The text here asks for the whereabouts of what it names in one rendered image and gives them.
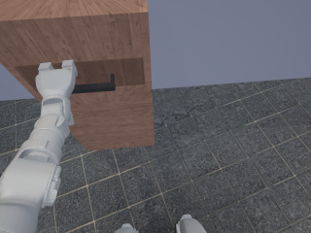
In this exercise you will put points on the left robot shin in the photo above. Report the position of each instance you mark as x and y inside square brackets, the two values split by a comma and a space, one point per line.
[126, 225]

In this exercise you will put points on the drawer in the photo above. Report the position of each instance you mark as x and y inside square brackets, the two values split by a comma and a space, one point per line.
[127, 71]

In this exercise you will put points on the cabinet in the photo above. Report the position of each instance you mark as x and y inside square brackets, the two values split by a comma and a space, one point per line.
[41, 31]

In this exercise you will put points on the right robot shin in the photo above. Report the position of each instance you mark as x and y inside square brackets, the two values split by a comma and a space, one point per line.
[186, 216]

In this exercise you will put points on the robot left forearm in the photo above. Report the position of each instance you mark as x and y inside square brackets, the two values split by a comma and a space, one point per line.
[48, 136]

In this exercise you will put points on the left robot upper arm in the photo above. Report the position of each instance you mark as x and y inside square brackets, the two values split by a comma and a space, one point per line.
[29, 186]

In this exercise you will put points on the left robot hand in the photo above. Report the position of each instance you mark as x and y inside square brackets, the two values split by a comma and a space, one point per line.
[62, 81]

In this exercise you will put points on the handle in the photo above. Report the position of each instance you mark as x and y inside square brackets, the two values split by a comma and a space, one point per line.
[95, 87]

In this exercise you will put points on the robot shin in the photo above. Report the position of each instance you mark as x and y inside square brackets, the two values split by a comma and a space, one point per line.
[126, 225]
[186, 216]

